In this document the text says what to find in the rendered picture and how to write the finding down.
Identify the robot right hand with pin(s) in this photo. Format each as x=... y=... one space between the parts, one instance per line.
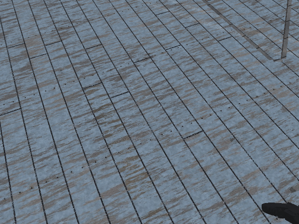
x=289 y=211

